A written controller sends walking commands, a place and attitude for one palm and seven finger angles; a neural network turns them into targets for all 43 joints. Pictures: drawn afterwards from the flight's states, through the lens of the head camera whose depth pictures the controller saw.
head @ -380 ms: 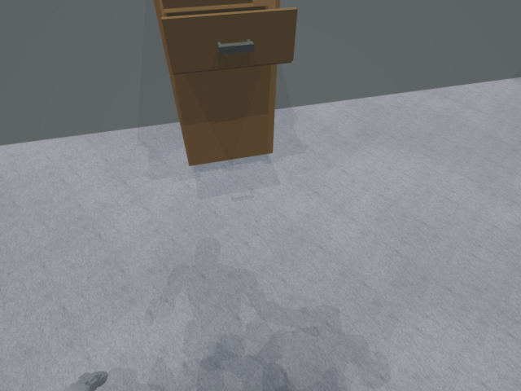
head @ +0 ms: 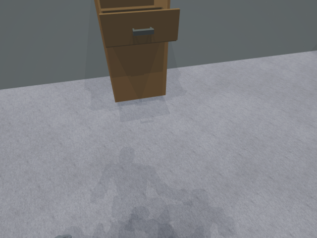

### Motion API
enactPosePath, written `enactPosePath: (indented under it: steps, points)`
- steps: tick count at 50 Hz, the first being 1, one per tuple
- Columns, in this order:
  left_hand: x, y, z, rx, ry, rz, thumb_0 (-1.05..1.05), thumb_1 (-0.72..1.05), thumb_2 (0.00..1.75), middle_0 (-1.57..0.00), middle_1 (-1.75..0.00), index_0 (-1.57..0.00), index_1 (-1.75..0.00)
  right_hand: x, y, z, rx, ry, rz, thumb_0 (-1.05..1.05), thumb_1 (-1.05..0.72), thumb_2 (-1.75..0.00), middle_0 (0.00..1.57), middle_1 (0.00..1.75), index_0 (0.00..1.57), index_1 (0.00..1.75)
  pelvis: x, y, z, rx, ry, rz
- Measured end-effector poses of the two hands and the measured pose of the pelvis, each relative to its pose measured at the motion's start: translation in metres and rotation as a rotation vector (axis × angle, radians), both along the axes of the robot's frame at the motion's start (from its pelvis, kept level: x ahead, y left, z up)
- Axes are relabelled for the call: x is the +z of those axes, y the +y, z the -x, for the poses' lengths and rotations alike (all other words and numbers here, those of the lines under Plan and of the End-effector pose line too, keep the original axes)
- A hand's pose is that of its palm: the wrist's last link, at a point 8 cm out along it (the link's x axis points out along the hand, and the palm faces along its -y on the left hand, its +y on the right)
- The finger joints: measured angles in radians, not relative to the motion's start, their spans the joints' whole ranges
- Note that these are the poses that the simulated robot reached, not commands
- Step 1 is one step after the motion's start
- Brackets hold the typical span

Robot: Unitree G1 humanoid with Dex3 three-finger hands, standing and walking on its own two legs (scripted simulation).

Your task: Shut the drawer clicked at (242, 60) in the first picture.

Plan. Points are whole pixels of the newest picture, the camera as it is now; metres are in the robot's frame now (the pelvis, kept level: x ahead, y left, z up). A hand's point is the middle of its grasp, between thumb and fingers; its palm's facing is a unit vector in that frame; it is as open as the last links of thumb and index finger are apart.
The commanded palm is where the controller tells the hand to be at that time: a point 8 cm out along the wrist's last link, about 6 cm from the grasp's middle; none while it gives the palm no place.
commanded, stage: stand and wait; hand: left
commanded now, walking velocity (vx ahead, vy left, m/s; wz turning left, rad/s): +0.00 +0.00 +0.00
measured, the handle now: (142, 30) +1.17 +0.16 +0.01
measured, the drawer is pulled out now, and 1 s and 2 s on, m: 0.29 0.29 0.29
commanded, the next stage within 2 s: look at it before walking up in 0.44 s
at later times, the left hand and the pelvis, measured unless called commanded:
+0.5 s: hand out of the picture +0.07 +0.24 -0.15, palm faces -0.04 -0.94 -0.33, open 7.4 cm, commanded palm none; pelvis -0.01 +0.00 +0.00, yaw +0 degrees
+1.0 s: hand out of the picture +0.07 +0.24 -0.15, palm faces -0.04 -0.94 -0.33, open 7.4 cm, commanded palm none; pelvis +0.00 +0.00 +0.01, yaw -1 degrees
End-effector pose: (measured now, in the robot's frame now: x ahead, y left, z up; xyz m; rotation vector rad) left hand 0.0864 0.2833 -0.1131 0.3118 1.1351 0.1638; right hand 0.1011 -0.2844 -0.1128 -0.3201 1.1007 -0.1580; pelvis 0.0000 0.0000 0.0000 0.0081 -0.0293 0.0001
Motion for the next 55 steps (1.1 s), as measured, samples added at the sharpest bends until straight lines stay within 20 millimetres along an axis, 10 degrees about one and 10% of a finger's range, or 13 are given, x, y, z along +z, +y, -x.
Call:
enactPosePath:
  steps: [18,55]
  points:
    - [-0.003,0.002,0.027,0.016,0.080,-0.013,0.01,0.90,0.90,-0.21,-0.30,-0.20,-0.30,-0.008,-0.013,0.054,-0.056,0.136,0.007,0.01,-0.90,-0.90,0.21,0.30,0.20,0.30,0.003,-0.005,0.009,-0.006,0.000,0.003]
    - [-0.002,0.005,0.019,0.016,0.077,-0.007,0.01,0.90,0.90,-0.21,-0.30,-0.20,-0.30,-0.003,-0.008,0.034,-0.047,0.107,0.007,0.00,-0.90,-0.90,0.21,0.30,0.20,0.30,0.005,-0.002,0.002,-0.009,0.005,0.004]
